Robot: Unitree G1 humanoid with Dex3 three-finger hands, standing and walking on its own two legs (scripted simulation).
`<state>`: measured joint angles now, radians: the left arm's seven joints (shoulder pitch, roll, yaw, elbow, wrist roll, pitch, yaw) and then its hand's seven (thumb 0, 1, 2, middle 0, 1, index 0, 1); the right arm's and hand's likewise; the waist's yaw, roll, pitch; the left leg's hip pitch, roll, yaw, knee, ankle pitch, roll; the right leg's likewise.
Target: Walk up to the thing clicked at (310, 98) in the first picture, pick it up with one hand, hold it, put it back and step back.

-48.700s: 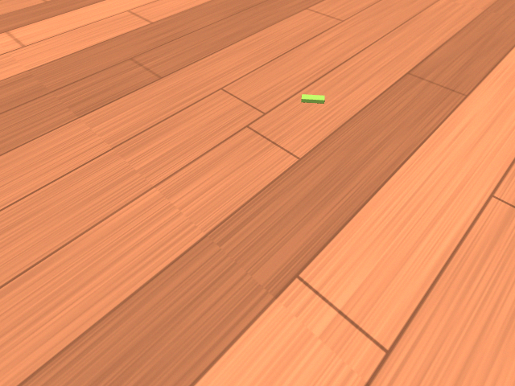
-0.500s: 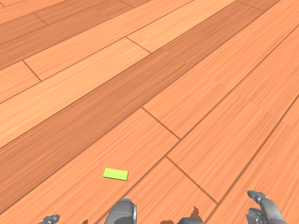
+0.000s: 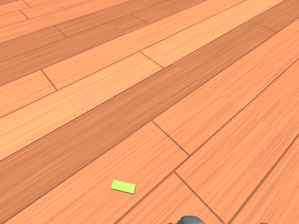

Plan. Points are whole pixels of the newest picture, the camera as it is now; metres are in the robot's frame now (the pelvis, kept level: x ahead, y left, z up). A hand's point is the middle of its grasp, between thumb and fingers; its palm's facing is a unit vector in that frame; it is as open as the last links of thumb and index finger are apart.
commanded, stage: walk up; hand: left
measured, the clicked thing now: (123, 187) +0.42 +0.21 -0.76
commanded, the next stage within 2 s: none
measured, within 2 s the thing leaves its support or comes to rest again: neither
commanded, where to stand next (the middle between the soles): +0.07 -0.01 m, yaw -3 degrees
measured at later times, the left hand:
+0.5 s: hand out of the picture +0.09 +0.24 -0.15, palm faces +0.00 -0.92 -0.39, open 7.4 cm
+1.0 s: hand out of the picture +0.00 +0.24 -0.12, palm faces -0.02 -0.89 -0.45, open 7.4 cm
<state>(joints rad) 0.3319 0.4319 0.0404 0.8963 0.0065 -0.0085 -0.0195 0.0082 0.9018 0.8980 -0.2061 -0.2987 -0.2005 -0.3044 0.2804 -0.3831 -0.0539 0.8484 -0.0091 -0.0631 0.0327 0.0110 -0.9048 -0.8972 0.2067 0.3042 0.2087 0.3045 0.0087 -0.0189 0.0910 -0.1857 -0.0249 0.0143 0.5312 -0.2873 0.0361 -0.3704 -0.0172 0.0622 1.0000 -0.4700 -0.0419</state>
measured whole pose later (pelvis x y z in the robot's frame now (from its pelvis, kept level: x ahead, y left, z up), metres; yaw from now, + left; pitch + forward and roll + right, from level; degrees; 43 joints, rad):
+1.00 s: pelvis -0.03 -0.05 +0.00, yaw -1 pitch -4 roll +0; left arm 0.35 0.40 0.04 0.91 0.01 -0.09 -0.01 0.01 0.90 0.90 -0.21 -0.30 -0.20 -0.30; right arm 0.29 -0.44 -0.07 0.88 -0.02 0.02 0.05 0.01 -0.91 -0.90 0.20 0.30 0.21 0.30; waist 0.02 0.07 0.08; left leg -0.42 0.02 -0.09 1.01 -0.39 0.03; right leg -0.15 0.02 -0.03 0.48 -0.26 -0.04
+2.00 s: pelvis -0.01 +0.00 +0.00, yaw -1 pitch -5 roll +0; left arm 0.31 0.44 0.05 0.90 -0.01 -0.02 -0.02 0.01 0.90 0.90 -0.20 -0.30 -0.20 -0.30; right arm 0.29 -0.38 -0.04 0.86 0.00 -0.06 0.01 0.01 -0.90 -0.90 0.21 0.30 0.21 0.30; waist 0.00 -0.04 0.11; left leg -0.18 -0.01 0.03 0.51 -0.26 0.04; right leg -0.44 -0.03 0.07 0.97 -0.39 -0.02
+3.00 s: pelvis -0.01 -0.03 +0.00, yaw +0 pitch -4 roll +0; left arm 0.29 0.40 0.03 0.91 0.02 -0.04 0.01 0.01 0.90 0.90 -0.21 -0.30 -0.20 -0.30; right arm 0.22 -0.42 -0.06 0.91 0.00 0.02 0.03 0.01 -0.91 -0.90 0.20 0.30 0.21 0.30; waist 0.03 0.05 0.11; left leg -0.42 0.04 -0.05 0.83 -0.39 0.01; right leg -0.26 -0.03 -0.02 0.59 -0.26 -0.01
